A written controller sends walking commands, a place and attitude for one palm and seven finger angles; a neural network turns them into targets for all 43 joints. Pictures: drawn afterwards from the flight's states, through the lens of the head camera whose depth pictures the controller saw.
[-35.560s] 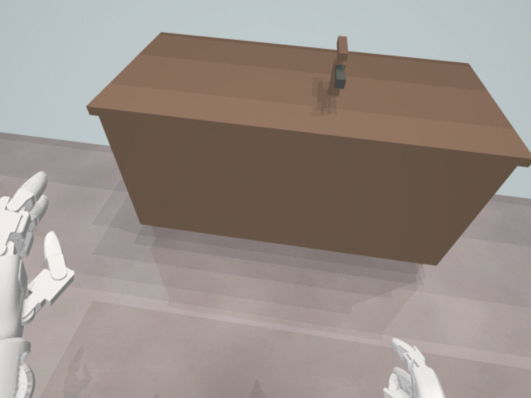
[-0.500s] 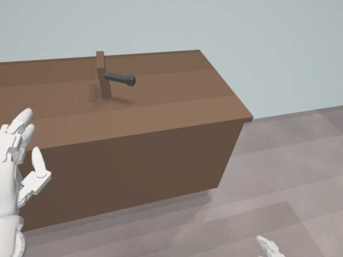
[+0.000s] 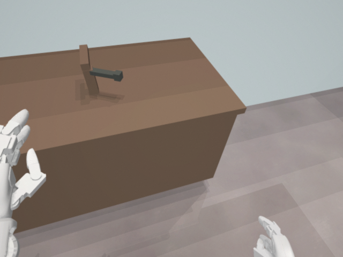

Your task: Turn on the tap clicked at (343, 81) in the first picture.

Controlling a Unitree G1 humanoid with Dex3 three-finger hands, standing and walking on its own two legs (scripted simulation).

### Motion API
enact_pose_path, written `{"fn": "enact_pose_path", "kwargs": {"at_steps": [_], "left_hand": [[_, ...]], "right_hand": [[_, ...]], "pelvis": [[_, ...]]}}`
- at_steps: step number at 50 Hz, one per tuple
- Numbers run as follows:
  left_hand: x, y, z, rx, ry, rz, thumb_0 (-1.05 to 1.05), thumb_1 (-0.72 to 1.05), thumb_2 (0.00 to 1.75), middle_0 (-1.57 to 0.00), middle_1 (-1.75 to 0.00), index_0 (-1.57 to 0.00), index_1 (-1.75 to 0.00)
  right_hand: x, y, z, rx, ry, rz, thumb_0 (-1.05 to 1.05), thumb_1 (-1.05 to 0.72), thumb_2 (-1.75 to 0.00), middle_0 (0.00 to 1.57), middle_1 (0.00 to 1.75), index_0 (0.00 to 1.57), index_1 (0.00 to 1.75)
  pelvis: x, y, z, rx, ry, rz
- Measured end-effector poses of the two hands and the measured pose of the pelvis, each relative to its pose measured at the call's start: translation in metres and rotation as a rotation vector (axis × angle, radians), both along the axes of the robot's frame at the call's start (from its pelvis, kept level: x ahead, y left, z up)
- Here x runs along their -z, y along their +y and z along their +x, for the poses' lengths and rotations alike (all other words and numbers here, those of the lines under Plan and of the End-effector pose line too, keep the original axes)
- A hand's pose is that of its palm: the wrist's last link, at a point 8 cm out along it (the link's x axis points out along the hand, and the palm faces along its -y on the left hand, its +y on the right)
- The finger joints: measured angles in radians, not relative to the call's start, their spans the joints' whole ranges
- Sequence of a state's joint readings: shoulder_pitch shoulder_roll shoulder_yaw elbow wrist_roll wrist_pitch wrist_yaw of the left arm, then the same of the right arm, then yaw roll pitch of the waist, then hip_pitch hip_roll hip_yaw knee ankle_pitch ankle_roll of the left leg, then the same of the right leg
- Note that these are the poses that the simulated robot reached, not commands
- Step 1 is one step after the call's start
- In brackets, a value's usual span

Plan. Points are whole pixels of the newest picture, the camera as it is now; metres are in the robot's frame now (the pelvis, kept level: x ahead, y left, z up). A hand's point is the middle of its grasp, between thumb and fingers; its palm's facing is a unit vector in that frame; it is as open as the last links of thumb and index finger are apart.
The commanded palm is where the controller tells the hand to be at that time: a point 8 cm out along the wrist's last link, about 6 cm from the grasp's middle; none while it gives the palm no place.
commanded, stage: stand and check the lever's angle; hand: left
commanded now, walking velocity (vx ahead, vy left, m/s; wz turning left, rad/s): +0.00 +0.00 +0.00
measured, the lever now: (118, 75) +0.69 +0.23 +0.03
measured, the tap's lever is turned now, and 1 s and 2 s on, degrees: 59 59 59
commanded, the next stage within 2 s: take the last steps up to it in 0.02 s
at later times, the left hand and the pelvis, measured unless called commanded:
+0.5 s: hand (51, 155) +0.26 +0.24 +0.15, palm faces +0.43 -0.85 -0.31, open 7.4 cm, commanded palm +0.20 +0.28 +0.18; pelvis +0.04 +0.00 -0.02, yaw +1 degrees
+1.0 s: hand (87, 109) +0.38 +0.21 +0.15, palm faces +0.34 -0.85 -0.39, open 7.4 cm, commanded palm +0.33 +0.26 +0.18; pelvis +0.16 -0.02 -0.02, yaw -2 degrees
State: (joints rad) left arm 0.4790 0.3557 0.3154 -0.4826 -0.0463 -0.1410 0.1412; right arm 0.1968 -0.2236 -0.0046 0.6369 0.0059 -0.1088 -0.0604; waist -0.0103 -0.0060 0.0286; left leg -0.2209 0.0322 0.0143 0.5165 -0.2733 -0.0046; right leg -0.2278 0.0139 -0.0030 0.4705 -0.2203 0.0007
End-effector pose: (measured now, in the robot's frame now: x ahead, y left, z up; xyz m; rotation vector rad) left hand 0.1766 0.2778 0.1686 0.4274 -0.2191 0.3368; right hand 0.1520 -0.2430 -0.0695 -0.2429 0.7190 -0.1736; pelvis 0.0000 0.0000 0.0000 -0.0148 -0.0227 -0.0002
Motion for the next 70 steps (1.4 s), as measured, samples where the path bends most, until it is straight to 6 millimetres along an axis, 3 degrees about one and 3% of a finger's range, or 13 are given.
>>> {"fn": "enact_pose_path", "kwargs": {"at_steps": [10,18,24,29,37,43,51,58,64,70], "left_hand": [[0.001,0.003,0.004,-0.002,0.006,-0.012,0.01,0.89,0.9,-0.21,-0.3,-0.21,-0.3],[0.01,0.009,0.015,-0.058,0.003,-0.032,0.01,0.89,0.9,-0.21,-0.3,-0.21,-0.3],[0.01,0.005,0.038,-0.06,-0.046,-0.04,0.02,0.89,0.9,-0.2,-0.3,-0.21,-0.3],[0.006,0.007,0.061,-0.01,-0.097,-0.033,0.01,0.89,0.9,-0.2,-0.3,-0.21,-0.3],[-0.012,-0.006,0.12,0.039,-0.053,0.076,0.01,0.89,0.9,-0.2,-0.3,-0.21,-0.3],[-0.007,-0.024,0.145,0.064,-0.043,0.113,0.01,0.89,0.9,-0.21,-0.3,-0.21,-0.3],[-0.001,-0.022,0.171,0.039,-0.042,0.041,0.01,0.89,0.9,-0.21,-0.3,-0.21,-0.3],[-0.012,-0.024,0.21,-0.023,-0.038,0.061,0.01,0.89,0.9,-0.21,-0.3,-0.21,-0.3],[-0.015,-0.042,0.225,0.008,0.047,0.061,0.01,0.89,0.9,-0.2,-0.3,-0.21,-0.3],[-0.01,-0.039,0.229,0.004,0.124,0.076,0.01,0.89,0.9,-0.21,-0.3,-0.21,-0.3]], "right_hand": [[-0.01,0.005,0.02,-0.011,-0.048,0.001,0.01,-0.9,-0.9,0.2,0.3,0.2,0.3],[0.004,0.022,0.03,-0.031,-0.023,0.029,0.01,-0.9,-0.9,0.2,0.3,0.2,0.3],[0.023,0.025,0.041,-0.044,0.025,0.05,0.01,-0.9,-0.9,0.21,0.3,0.2,0.3],[0.025,0.022,0.053,-0.014,0.047,0.03,0.01,-0.9,-0.9,0.21,0.3,0.2,0.3],[0.025,0.017,0.071,0.028,0.045,0.084,0.01,-0.9,-0.9,0.21,0.3,0.2,0.3],[0.047,-0.006,0.105,0.019,0.096,0.078,0.01,-0.9,-0.9,0.21,0.3,0.2,0.3],[0.021,-0.022,0.164,0.019,0.038,-0.013,0.01,-0.9,-0.9,0.2,0.3,0.2,0.3],[0.01,-0.007,0.22,-0.031,-0.038,0.057,0.01,-0.91,-0.9,0.2,0.3,0.2,0.3],[-0.001,-0.001,0.253,-0.063,-0.065,0.105,0.01,-0.9,-0.9,0.21,0.3,0.2,0.3],[-0.002,-0.011,0.262,-0.044,-0.048,0.076,0.01,-0.9,-0.9,0.21,0.3,0.2,0.3]], "pelvis": [[-0.001,0.003,0.005,0.003,0.003,-0.003],[0.006,0.002,0.019,0.005,0.01,-0.01],[0.016,-0.001,0.039,-0.006,0.012,-0.029],[0.021,0.006,0.06,0.01,0.011,-0.001],[0.011,-0.003,0.101,0.031,0.01,-0.001],[0.024,-0.015,0.133,0.009,-0.013,-0.025],[0.018,-0.014,0.169,0.029,-0.016,-0.007],[0.009,-0.025,0.206,0.007,-0.012,0.016],[-0.002,-0.033,0.219,0.024,0.024,0.028],[-0.006,-0.031,0.219,0.029,0.047,0.032]]}}
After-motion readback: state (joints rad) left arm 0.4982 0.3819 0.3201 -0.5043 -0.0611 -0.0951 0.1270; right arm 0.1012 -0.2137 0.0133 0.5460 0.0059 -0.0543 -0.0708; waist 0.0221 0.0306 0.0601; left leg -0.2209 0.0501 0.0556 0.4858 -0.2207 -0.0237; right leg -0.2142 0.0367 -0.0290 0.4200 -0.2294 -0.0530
